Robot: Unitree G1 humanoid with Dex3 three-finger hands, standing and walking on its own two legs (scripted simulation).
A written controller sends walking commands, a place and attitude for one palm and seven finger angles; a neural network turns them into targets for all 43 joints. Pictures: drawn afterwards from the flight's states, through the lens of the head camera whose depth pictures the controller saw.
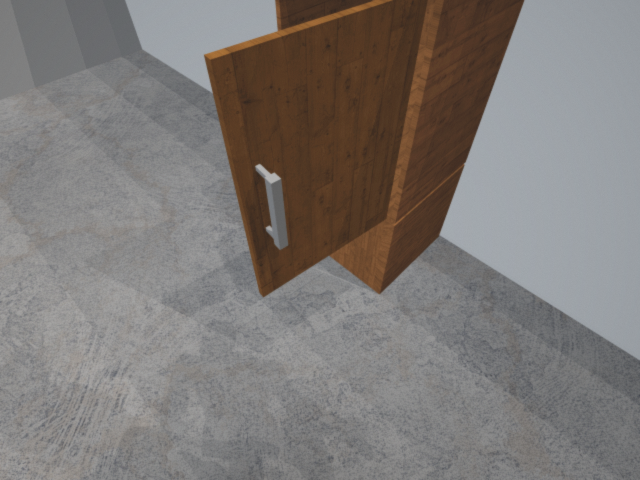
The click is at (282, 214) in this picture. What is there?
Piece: cupboard door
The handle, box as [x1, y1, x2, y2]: [255, 164, 287, 249]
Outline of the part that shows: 258,164 255,167 256,170 265,179 272,225 271,227 269,225 266,227 266,230 274,239 274,243 280,249 287,245 281,181 275,173 270,174 260,164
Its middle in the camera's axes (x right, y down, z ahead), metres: -0.09 -0.05 +0.72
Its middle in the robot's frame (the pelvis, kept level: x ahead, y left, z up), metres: +0.57 +0.12 -0.05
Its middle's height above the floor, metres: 0.73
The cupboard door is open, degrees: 83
